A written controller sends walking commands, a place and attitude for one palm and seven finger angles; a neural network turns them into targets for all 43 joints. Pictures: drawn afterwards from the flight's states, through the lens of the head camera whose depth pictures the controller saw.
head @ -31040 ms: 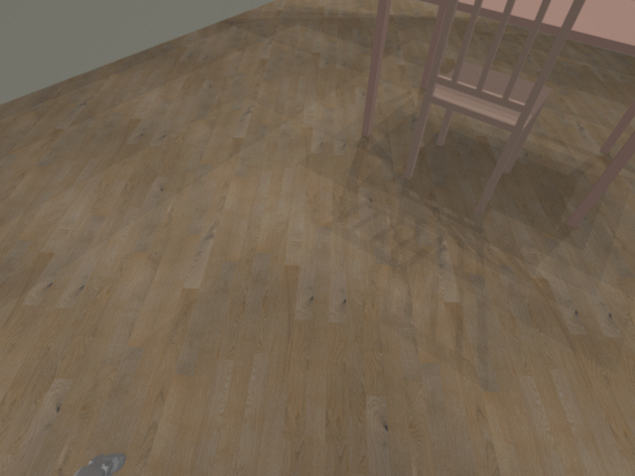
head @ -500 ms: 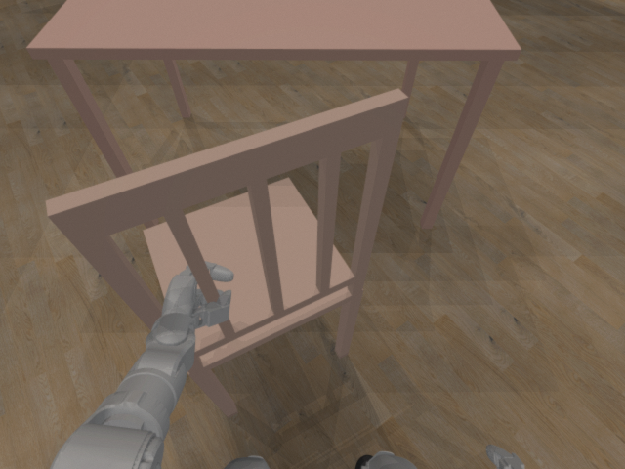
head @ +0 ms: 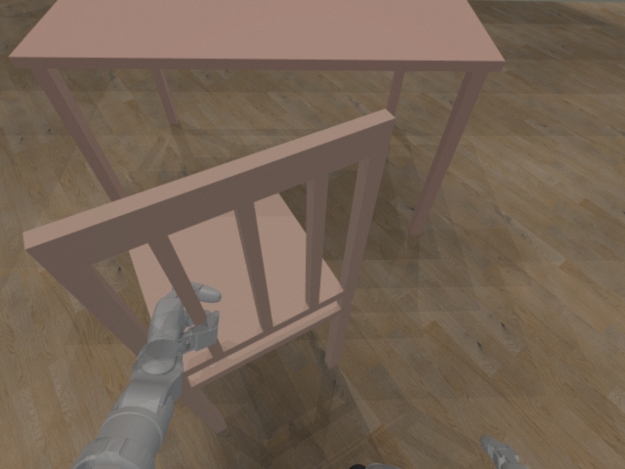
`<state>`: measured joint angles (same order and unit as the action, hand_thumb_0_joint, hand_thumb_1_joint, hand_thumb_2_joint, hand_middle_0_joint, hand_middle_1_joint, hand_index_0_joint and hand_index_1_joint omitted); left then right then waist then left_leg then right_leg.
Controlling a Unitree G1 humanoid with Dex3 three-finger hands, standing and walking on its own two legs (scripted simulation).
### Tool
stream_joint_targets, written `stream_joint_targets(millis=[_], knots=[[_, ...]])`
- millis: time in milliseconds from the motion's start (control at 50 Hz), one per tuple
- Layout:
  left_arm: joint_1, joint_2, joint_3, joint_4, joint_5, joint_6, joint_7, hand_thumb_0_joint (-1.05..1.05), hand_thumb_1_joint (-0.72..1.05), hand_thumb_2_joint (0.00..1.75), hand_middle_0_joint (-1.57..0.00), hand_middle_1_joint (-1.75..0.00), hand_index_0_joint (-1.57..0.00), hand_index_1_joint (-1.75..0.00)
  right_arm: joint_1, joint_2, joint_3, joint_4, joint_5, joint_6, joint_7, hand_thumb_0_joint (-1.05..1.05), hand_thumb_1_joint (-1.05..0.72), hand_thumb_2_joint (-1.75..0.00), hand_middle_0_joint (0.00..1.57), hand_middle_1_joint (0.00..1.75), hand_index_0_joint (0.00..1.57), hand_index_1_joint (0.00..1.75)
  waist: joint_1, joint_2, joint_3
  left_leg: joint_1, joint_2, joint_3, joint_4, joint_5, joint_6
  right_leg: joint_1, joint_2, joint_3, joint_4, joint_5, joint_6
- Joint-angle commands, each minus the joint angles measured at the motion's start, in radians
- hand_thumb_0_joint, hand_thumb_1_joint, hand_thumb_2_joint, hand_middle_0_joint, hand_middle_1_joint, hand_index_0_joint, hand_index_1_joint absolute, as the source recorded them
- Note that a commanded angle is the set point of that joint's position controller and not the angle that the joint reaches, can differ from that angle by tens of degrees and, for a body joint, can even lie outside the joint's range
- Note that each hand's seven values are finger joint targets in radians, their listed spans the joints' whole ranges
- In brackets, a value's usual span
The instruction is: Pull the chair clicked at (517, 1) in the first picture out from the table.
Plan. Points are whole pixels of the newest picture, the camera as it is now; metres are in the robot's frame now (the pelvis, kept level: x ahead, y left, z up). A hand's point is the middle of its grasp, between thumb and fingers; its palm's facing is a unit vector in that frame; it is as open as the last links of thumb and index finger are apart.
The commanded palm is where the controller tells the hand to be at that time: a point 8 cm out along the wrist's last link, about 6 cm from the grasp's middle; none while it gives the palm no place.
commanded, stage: stop walking, hand still on the chair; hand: left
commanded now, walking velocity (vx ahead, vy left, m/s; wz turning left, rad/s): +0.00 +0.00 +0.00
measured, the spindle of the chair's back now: (257, 278) +0.39 +0.10 -0.05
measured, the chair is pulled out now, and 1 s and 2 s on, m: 0.46 0.46 0.49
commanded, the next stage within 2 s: open the thumb and straighten the fingers in 0.66 s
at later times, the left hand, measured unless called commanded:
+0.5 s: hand (209, 329) +0.31 +0.16 -0.06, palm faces +0.09 -0.97 -0.21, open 5.4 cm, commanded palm +0.29 +0.21 -0.04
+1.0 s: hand (208, 329) +0.31 +0.17 -0.07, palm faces +0.07 -0.98 -0.21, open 7.7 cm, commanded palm +0.28 +0.21 -0.04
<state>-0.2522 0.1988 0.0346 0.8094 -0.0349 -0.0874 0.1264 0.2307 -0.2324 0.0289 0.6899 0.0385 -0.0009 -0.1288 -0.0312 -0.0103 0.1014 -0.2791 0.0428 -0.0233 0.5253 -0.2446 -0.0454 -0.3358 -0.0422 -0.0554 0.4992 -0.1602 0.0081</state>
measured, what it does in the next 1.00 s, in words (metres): shifts its weight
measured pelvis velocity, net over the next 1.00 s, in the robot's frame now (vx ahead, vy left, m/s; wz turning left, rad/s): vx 0.05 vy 0.01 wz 0.00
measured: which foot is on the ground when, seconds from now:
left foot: down 0.00-1.00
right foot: down 0.00-1.00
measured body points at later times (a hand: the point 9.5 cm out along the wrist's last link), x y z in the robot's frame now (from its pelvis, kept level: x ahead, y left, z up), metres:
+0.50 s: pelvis +0.05 +0.01 +0.01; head +0.07 +0.00 +0.46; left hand +0.30 +0.22 -0.05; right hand +0.20 -0.24 -0.09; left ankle +0.02 +0.15 -0.73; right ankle +0.06 -0.13 -0.73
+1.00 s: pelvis +0.05 +0.01 -0.01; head +0.08 +0.01 +0.44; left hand +0.30 +0.22 -0.05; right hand +0.19 -0.24 -0.11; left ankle +0.02 +0.15 -0.73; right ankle +0.07 -0.13 -0.73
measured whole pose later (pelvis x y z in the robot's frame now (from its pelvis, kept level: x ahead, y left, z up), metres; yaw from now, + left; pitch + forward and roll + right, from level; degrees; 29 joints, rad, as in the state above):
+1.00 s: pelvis +0.05 +0.01 -0.01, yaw +0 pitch +6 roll +0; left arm 0.08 0.16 -0.02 0.42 -0.03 -0.01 0.13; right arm 0.24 -0.25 -0.01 0.63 0.04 -0.04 -0.04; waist -0.04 0.02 -0.06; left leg -0.38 0.03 -0.02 0.64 -0.37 -0.03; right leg -0.44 -0.06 -0.05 0.62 -0.29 0.03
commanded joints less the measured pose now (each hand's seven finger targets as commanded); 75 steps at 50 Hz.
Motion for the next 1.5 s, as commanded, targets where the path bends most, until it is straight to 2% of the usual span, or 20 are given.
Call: stream_joint_targets(millis=[0,220,320,340,620,660,720,740,760,780,820,840,880,940,980,1080,1180,1220,1340,1480], knots=[[-0.232,0.152,0.033,-0.253,0.013,-0.063,0.004,0.0,0.9,0.9,-0.5,-1.45,-0.5,-1.45,-0.06,-0.123,-0.041,-0.121,-0.013,-0.038,-0.003,0.0,-0.9,-0.9,0.2,0.3,0.2,0.3,0.024,0.072,-0.327,0.048,0.07,-0.061,-0.115,0.057,0.051,0.212,-0.089,0.115,-0.097,-0.03,-0.036],[-0.083,0.125,0.024,-0.289,0.016,-0.059,0.001,0.0,0.9,0.9,-0.5,-1.45,-0.5,-1.45,-0.086,-0.115,-0.052,-0.116,-0.019,-0.026,0.004,0.0,-0.9,-0.9,0.2,0.3,0.2,0.3,0.017,0.029,-0.332,0.145,0.073,-0.028,-0.106,0.258,0.042,0.261,-0.094,0.102,-0.084,0.269,-0.043],[-0.035,0.106,0.006,-0.306,0.017,-0.058,-0.004,0.0,0.9,0.9,-0.5,-1.45,-0.5,-1.45,-0.094,-0.113,-0.052,-0.127,-0.019,-0.016,0.009,0.0,-0.9,-0.9,0.2,0.3,0.2,0.3,0.015,0.027,-0.32,0.153,0.072,-0.022,-0.109,0.306,0.039,0.269,-0.09,0.087,-0.077,0.318,-0.043],[-0.024,0.116,0.003,-0.31,0.014,-0.057,-0.004,0.0,0.9,0.9,-0.5,-1.45,-0.5,-1.45,-0.096,-0.115,-0.053,-0.124,-0.018,-0.016,0.006,0.0,-0.9,-0.9,0.2,0.3,0.2,0.3,0.011,0.062,-0.305,0.153,0.07,-0.021,-0.115,0.306,0.042,0.265,-0.091,0.086,-0.09,0.318,-0.04],[0.026,0.088,-0.01,-0.356,0.017,-0.057,-0.004,0.0,0.9,0.9,-0.5,-1.45,-0.5,-1.45,-0.108,-0.11,-0.048,-0.156,-0.023,0.008,0.015,0.0,-0.9,-0.9,0.2,0.3,0.2,0.3,0.019,0.036,-0.29,0.149,0.073,-0.026,-0.139,0.302,0.043,0.271,-0.082,0.068,-0.091,0.26,-0.041],[0.036,0.099,-0.003,-0.36,0.018,-0.058,-0.001,0.0,0.9,0.9,-0.5,-1.45,-0.5,-1.45,-0.109,-0.111,-0.048,-0.153,-0.023,0.008,0.014,0.0,-0.9,-0.9,0.2,0.3,0.2,0.3,0.021,0.072,-0.282,0.149,0.072,-0.028,-0.145,0.292,0.046,0.263,-0.082,0.069,-0.099,0.239,-0.04],[0.032,0.089,-0.011,-0.36,0.017,-0.06,-0.002,0.0,0.9,0.9,-0.5,-1.45,-0.5,-1.45,-0.107,-0.11,-0.046,-0.155,-0.023,0.011,0.015,0.0,-0.9,-0.9,0.2,0.3,0.2,0.3,0.02,0.049,-0.288,0.141,0.073,-0.03,-0.148,0.283,0.045,0.27,-0.08,0.063,-0.095,0.223,-0.04],[0.09,0.117,0.011,-0.408,0.015,-0.065,0.0,0.0,0.9,0.9,-0.5,-1.45,-0.5,-1.45,-0.103,-0.11,-0.051,-0.16,-0.021,0.008,0.015,0.0,-0.9,-0.9,0.2,0.3,0.2,0.3,0.022,0.073,-0.279,0.14,0.072,-0.033,-0.152,0.289,0.048,0.275,-0.08,0.056,-0.104,0.226,-0.039],[0.197,0.001,-0.066,-0.3,-0.006,-0.017,-0.015,0.0,0.78,0.84,-0.5,-1.45,-0.5,-1.45,-0.081,-0.145,-0.06,-0.154,0.019,-0.001,0.053,0.0,-0.9,-0.9,0.2,0.3,0.2,0.3,-0.028,-0.047,-0.24,0.022,0.023,0.012,-0.108,0.193,0.043,0.172,-0.032,-0.013,-0.044,0.153,-0.029],[0.119,0.043,-0.035,-0.408,-0.009,-0.025,-0.021,0.0,0.66,0.78,-0.5,-1.45,-0.5,-1.45,-0.09,-0.15,-0.066,-0.164,0.017,-0.012,0.072,0.0,-0.9,-0.9,0.2,0.3,0.2,0.3,-0.014,-0.06,-0.264,-0.016,0.019,0.013,-0.086,0.166,0.046,0.151,-0.03,-0.01,-0.021,0.149,-0.03],[0.136,0.079,-0.008,-0.513,-0.002,-0.031,-0.024,0.0,0.42,0.67,-0.5,-1.45,-0.5,-1.45,-0.094,-0.141,-0.081,-0.187,0.008,-0.044,0.086,0.0,-0.9,-0.9,0.2,0.3,0.2,0.3,-0.003,0.028,-0.319,-0.039,0.002,0.025,-0.05,0.124,0.044,0.118,-0.025,-0.005,0.013,0.097,-0.03],[0.167,0.072,-0.028,-0.523,0.001,-0.018,-0.024,0.0,0.3,0.61,-0.5,-1.45,-0.5,-1.45,-0.092,-0.141,-0.08,-0.191,0.009,-0.054,0.088,0.0,-0.9,-0.9,0.2,0.3,0.2,0.3,-0.006,0.041,-0.302,-0.057,0.002,0.021,-0.036,0.105,0.044,0.102,-0.025,-0.007,0.02,0.078,-0.031],[0.15,0.045,-0.044,-0.566,0.0,0.003,-0.021,0.0,0.05,0.49,-0.5,-1.45,-0.5,-1.45,-0.091,-0.14,-0.078,-0.202,0.004,-0.074,0.089,0.0,-0.9,-0.9,0.2,0.3,0.2,0.3,-0.011,0.047,-0.321,-0.085,-0.006,0.023,-0.001,0.081,0.047,0.05,-0.018,-0.009,0.051,0.045,-0.028],[0.151,0.08,-0.005,-0.596,-0.004,0.039,-0.014,0.0,-0.31,0.32,-0.5,-1.45,-0.5,-1.45,-0.078,-0.148,-0.084,-0.203,-0.002,-0.095,0.077,0.0,-0.9,-0.9,0.2,0.3,0.2,0.3,-0.012,0.026,-0.353,-0.121,-0.012,0.022,0.048,0.076,0.051,0.028,-0.016,-0.011,0.092,0.05,-0.025],[0.205,0.096,0.025,-0.597,-0.007,0.069,-0.017,0.0,-0.55,0.2,-0.45,-1.3,-0.45,-1.3,-0.076,-0.156,-0.085,-0.211,-0.003,-0.105,0.069,0.0,-0.9,-0.9,0.2,0.3,0.2,0.3,-0.005,-0.019,-0.365,-0.154,-0.015,0.025,0.071,0.065,0.052,0.011,-0.016,-0.01,0.113,0.05,-0.018],[0.219,0.087,0.019,-0.677,-0.003,0.119,-0.031,0.0,-0.55,0.2,-0.32,-0.94,-0.32,-0.94,-0.069,-0.155,-0.084,-0.23,-0.007,-0.122,0.051,0.0,-0.9,-0.9,0.2,0.3,0.2,0.3,-0.005,0.0,-0.398,-0.171,-0.02,0.026,0.117,0.095,0.052,-0.016,-0.017,-0.012,0.156,0.074,-0.017],[0.242,0.071,0.011,-0.716,-0.003,0.159,-0.03,0.0,-0.55,0.2,-0.2,-0.58,-0.2,-0.58,-0.056,-0.156,-0.082,-0.247,-0.009,-0.132,0.041,0.0,-0.9,-0.9,0.2,0.3,0.2,0.3,-0.012,-0.037,-0.39,-0.194,-0.02,0.02,0.148,0.106,0.051,-0.044,-0.016,-0.021,0.182,0.085,-0.012],[0.23,0.079,0.014,-0.752,0.004,0.169,-0.027,0.0,-0.55,0.2,-0.15,-0.43,-0.15,-0.43,-0.048,-0.155,-0.081,-0.252,-0.011,-0.135,0.04,0.0,-0.9,-0.9,0.2,0.3,0.2,0.3,-0.011,0.007,-0.415,-0.186,-0.025,0.02,0.162,0.118,0.05,-0.048,-0.017,-0.019,0.193,0.09,-0.013],[0.321,0.09,0.021,-0.785,0.0,0.208,-0.028,0.0,-0.55,0.2,0.0,0.0,0.0,0.0,-0.044,-0.154,-0.075,-0.271,-0.012,-0.136,0.037,0.0,-0.9,-0.9,0.2,0.3,0.2,0.3,-0.008,0.003,-0.404,-0.207,-0.026,0.019,0.188,0.133,0.051,-0.045,-0.019,-0.02,0.203,0.126,-0.013],[0.436,0.088,0.025,-0.848,0.0,0.224,-0.027,0.0,-0.55,0.2,0.0,0.0,0.0,0.0,-0.038,-0.144,-0.074,-0.294,-0.013,-0.138,0.037,0.0,-0.9,-0.9,0.2,0.3,0.2,0.3,0.0,-0.004,-0.404,-0.219,-0.024,0.023,0.204,0.156,0.05,-0.046,-0.019,-0.024,0.219,0.153,-0.013]])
